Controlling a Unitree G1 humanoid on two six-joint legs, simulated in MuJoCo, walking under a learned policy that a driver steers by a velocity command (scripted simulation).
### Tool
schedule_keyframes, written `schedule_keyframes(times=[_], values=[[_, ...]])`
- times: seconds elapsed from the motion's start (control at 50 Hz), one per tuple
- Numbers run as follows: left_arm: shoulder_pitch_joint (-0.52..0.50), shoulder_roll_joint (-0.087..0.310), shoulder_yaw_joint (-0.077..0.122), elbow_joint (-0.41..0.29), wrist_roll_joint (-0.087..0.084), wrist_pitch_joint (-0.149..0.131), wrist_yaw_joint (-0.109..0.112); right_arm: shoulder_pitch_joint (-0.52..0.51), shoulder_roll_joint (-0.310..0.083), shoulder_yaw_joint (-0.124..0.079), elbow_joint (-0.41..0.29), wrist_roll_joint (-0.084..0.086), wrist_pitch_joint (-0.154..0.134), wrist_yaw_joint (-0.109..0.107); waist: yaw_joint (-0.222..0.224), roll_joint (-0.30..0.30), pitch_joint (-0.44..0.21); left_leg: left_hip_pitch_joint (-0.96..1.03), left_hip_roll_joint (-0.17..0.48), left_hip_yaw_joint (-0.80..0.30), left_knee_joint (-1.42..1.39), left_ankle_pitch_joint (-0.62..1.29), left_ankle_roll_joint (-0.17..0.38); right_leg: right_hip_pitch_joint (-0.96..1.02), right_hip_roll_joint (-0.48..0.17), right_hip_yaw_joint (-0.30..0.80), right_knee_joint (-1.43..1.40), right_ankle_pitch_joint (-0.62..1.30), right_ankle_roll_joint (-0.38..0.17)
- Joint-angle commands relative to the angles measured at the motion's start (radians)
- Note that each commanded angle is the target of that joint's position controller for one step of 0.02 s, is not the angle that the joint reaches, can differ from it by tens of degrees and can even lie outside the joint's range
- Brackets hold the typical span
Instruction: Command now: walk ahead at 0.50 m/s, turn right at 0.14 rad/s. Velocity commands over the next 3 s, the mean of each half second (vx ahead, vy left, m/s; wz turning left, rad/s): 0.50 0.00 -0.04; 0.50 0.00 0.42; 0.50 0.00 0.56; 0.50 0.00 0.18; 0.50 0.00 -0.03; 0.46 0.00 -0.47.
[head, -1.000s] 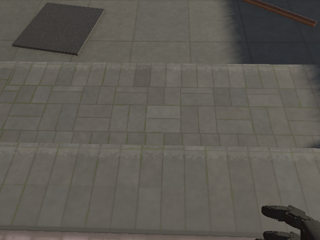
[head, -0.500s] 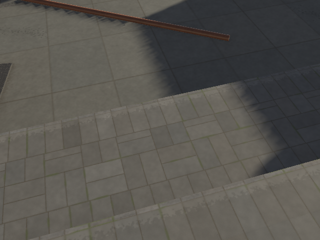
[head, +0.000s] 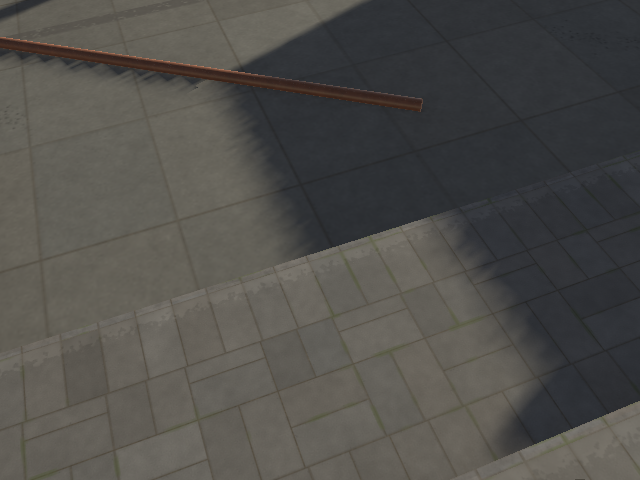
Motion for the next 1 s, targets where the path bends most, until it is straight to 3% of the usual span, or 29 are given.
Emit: schedule_keyframes(times=[0.02, 0.06, 0.1, 0.12, 0.14, 0.16, 0.18, 0.22, 0.26, 0.3, 0.36, 0.42, 0.48, 0.54, 0.58, 0.66, 0.7, 0.74, 0.8, 0.82, 0.84, 0.86, 0.88, 0.9, 0.92, 0.94, 0.96, 0.98, 1.0], values=[[0.062, 0.142, 0.038, -0.019, -0.005, 0.000, 0.003, -0.115, -0.074, -0.015, -0.102, 0.011, -0.023, 0.013, 0.005, -0.136, 0.031, 0.054, -0.042, 0.033, -0.021, -0.075, 0.029, -0.018, -0.280, 0.120, -0.014, 0.441, -0.125], [0.058, 0.157, 0.044, -0.014, -0.005, 0.014, 0.011, -0.077, -0.099, -0.023, -0.098, 0.010, -0.030, 0.023, -0.025, -0.141, 0.030, 0.064, -0.046, 0.030, -0.064, -0.180, 0.059, 0.069, -0.317, 0.146, 0.048, 0.534, -0.111], [0.002, 0.176, 0.047, -0.029, -0.006, 0.024, 0.018, 0.104, -0.141, -0.045, -0.049, 0.005, -0.038, 0.025, -0.121, -0.140, -0.067, 0.310, -0.097, 0.071, -0.115, -0.182, 0.103, 0.060, -0.275, 0.117, 0.230, 0.783, -0.086], [-0.013, 0.156, 0.035, -0.048, 0.000, 0.026, 0.020, 0.264, -0.197, -0.061, -0.015, -0.010, -0.040, 0.022, -0.184, -0.077, -0.191, 0.567, 0.016, -0.055, -0.121, -0.141, 0.163, -0.063, -0.216, 0.081, 0.471, 0.646, -0.054], [0.140, 0.061, 0.011, -0.046, 0.007, 0.014, 0.014, 0.372, -0.257, -0.076, -0.005, -0.013, -0.037, 0.021, -0.143, 0.147, -0.354, 0.957, 0.236, -0.431, -0.117, -0.213, 0.315, -0.418, -0.056, 0.027, 0.853, 0.127, 0.017], [0.167, 0.063, 0.004, -0.028, -0.011, 0.000, 0.003, 0.420, -0.197, -0.061, 0.024, 0.010, -0.031, 0.030, -0.153, 0.276, -0.377, 1.029, 0.300, -0.722, -0.274, -0.420, 0.382, -0.646, 0.005, 0.097, 1.037, -0.323, 0.025], [0.058, 0.163, 0.028, -0.049, -0.034, -0.008, 0.000, 0.362, -0.132, -0.043, 0.016, 0.024, -0.027, 0.027, -0.168, 0.145, -0.210, 0.912, 0.276, -0.622, -0.303, -0.538, 0.331, -0.750, -0.061, 0.124, 1.123, -0.265, 0.013], [-0.072, 0.171, 0.033, -0.087, -0.018, -0.003, 0.007, 0.205, -0.099, -0.022, -0.020, 0.003, -0.018, 0.019, -0.109, -0.007, -0.036, 0.600, 0.212, -0.399, -0.365, -0.397, 0.280, -0.700, -0.156, 0.062, 1.040, -0.086, 0.014], [-0.035, 0.138, 0.035, -0.085, -0.009, 0.013, 0.012, 0.164, -0.072, -0.010, -0.019, -0.007, -0.024, 0.019, -0.055, 0.010, -0.021, 0.485, 0.146, -0.291, -0.413, -0.306, 0.252, -0.602, -0.217, 0.059, 0.928, -0.013, 0.021], [-0.025, 0.112, 0.033, -0.081, -0.008, 0.022, 0.017, 0.170, -0.093, -0.013, -0.006, 0.002, -0.029, 0.018, -0.038, 0.013, -0.003, 0.443, 0.123, -0.221, -0.455, -0.223, 0.257, -0.586, -0.245, 0.042, 0.812, 0.018, 0.037], [-0.136, 0.102, 0.027, -0.125, 0.009, 0.019, 0.016, 0.212, -0.140, -0.024, 0.020, 0.006, -0.022, 0.001, -0.067, -0.017, 0.009, 0.490, 0.121, -0.158, -0.478, -0.064, 0.258, -0.649, -0.258, 0.028, 0.613, 0.154, 0.067], [-0.206, 0.066, 0.013, -0.145, 0.006, 0.012, 0.003, 0.267, -0.162, -0.031, 0.051, 0.017, -0.002, -0.009, -0.093, -0.009, -0.017, 0.515, 0.084, -0.074, -0.448, 0.062, 0.234, -0.598, -0.232, -0.007, 0.486, 0.311, 0.087], [-0.214, 0.107, 0.030, -0.134, 0.005, -0.004, -0.015, 0.309, -0.147, -0.026, 0.060, 0.009, 0.000, -0.008, -0.098, -0.017, -0.046, 0.564, 0.099, -0.087, -0.361, 0.062, 0.242, -0.606, -0.225, -0.001, 0.548, 0.417, 0.084], [-0.325, 0.101, 0.027, -0.170, 0.003, -0.022, -0.041, 0.345, -0.131, -0.020, 0.054, 0.010, 0.014, -0.004, -0.124, 0.013, 0.007, 0.575, 0.113, -0.147, -0.283, -0.026, 0.243, -0.639, -0.202, -0.016, 0.511, 0.322, 0.072], [-0.414, 0.130, 0.032, -0.209, -0.007, -0.049, -0.061, 0.467, -0.123, -0.027, 0.091, 0.023, 0.021, -0.037, -0.165, 0.052, 0.035, 0.879, 0.182, -0.276, -0.181, -0.137, 0.235, -0.937, -0.251, 0.103, 0.445, 0.324, 0.052], [-0.588, 0.109, 0.015, -0.255, -0.016, -0.086, -0.095, 0.575, -0.148, -0.050, 0.079, 0.026, 0.037, -0.070, -0.244, 0.054, 0.091, 0.974, 0.199, -0.415, -0.078, -0.237, 0.242, -1.103, -0.246, 0.108, 0.408, 0.234, 0.069], [-0.533, 0.113, 0.007, -0.229, -0.024, -0.091, -0.109, 0.484, -0.129, -0.048, 0.031, 0.038, 0.041, -0.083, -0.196, 0.022, 0.132, 0.776, 0.161, -0.367, -0.041, -0.319, 0.187, -0.930, -0.282, 0.137, 0.280, 0.415, 0.070], [-0.465, 0.090, 0.002, -0.176, -0.007, -0.078, -0.115, 0.452, -0.152, -0.057, 0.005, 0.027, 0.049, -0.079, -0.192, -0.044, 0.072, 0.400, 0.063, -0.258, -0.020, -0.507, 0.124, -0.395, -0.192, 0.048, 0.225, 0.726, 0.092], [-0.055, 0.193, 0.060, -0.039, -0.034, -0.041, -0.073, 0.351, -0.161, -0.060, -0.013, 0.008, 0.046, -0.059, 0.040, -0.008, -0.066, 0.384, -0.009, -0.193, 0.360, -0.411, 0.040, -0.005, -0.204, 0.022, 0.205, 0.661, 0.114], [0.120, 0.237, 0.079, 0.013, -0.016, -0.034, -0.063, 0.382, -0.138, -0.049, 0.022, 0.013, 0.041, -0.045, 0.135, -0.043, -0.128, 0.271, -0.054, -0.156, 0.628, -0.482, -0.024, 0.224, -0.221, -0.027, 0.236, 0.620, 0.122], [0.230, 0.232, 0.059, 0.059, 0.023, -0.035, -0.065, 0.473, -0.016, -0.030, 0.077, 0.022, 0.036, -0.039, 0.145, -0.163, -0.185, 0.011, -0.133, -0.211, 1.038, -0.977, -0.068, 0.429, -0.320, 0.105, 0.400, 0.578, 0.095], [0.167, 0.321, 0.059, 0.076, 0.043, -0.026, -0.075, 0.734, 0.090, -0.006, 0.070, 0.028, 0.014, -0.031, -0.053, -0.641, -0.230, -0.145, -0.134, -0.234, 1.350, -1.022, -0.065, 0.404, -0.426, 0.277, 0.469, 1.012, 0.100], [0.205, 0.368, 0.083, 0.096, 0.013, 0.007, -0.086, 0.782, 0.058, -0.004, 0.035, 0.076, 0.005, -0.041, -0.069, -0.694, -0.352, -0.201, -0.137, -0.193, 1.451, -0.909, -0.077, 0.393, -0.542, 0.551, 0.248, 0.609, -0.023], [0.178, 0.315, 0.075, 0.116, 0.001, 0.018, -0.082, 0.632, 0.026, -0.003, -0.013, 0.096, 0.017, -0.068, -0.050, -0.396, -0.265, -0.280, -0.098, -0.106, 1.362, -0.728, -0.054, 0.273, -0.559, 0.653, 0.020, 0.005, -0.055], [0.046, 0.254, 0.056, 0.091, 0.013, 0.007, -0.078, 0.515, -0.015, -0.010, -0.029, 0.097, 0.031, -0.093, -0.052, -0.255, -0.172, -0.262, -0.046, -0.073, 1.352, -0.582, -0.023, 0.098, -0.570, 0.660, -0.060, -0.151, -0.080], [-0.087, 0.224, 0.036, 0.070, 0.034, -0.014, -0.078, 0.454, -0.036, -0.015, -0.047, 0.086, 0.052, -0.103, -0.081, -0.243, -0.086, -0.221, -0.001, -0.085, 1.331, -0.508, -0.003, -0.091, -0.609, 0.629, -0.033, 0.002, -0.118], [-0.198, 0.141, 0.014, 0.043, 0.048, -0.033, -0.078, 0.424, -0.074, -0.031, -0.046, 0.052, 0.077, -0.101, -0.113, -0.153, -0.033, -0.129, 0.046, -0.131, 1.118, -0.409, 0.029, -0.249, -0.546, 0.460, 0.027, 0.031, -0.083], [-0.233, 0.079, -0.001, 0.063, 0.038, -0.042, -0.063, 0.392, -0.078, -0.048, -0.043, 0.043, 0.088, -0.093, -0.121, -0.192, 0.005, -0.073, 0.055, -0.164, 1.011, -0.371, 0.052, -0.336, -0.480, 0.319, 0.052, 0.017, -0.034], [-0.212, 0.065, -0.007, 0.079, 0.035, -0.045, -0.051, 0.357, -0.068, -0.052, -0.061, 0.039, 0.089, -0.089, -0.111, -0.247, 0.014, -0.099, 0.043, -0.149, 0.969, -0.366, 0.059, -0.326, -0.446, 0.245, 0.045, 0.064, -0.018]])
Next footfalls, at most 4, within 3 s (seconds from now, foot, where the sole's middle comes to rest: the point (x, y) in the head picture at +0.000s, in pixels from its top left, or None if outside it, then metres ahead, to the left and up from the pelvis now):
0.12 left None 0.24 0.12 -0.78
0.82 right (459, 420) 0.68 -0.22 -0.92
1.38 left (324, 341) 0.89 0.11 -0.92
1.88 right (350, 254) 1.18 0.05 -0.92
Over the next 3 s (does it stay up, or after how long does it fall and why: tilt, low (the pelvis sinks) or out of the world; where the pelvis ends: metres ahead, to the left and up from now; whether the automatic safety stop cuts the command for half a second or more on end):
stays up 1.52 0.46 -0.31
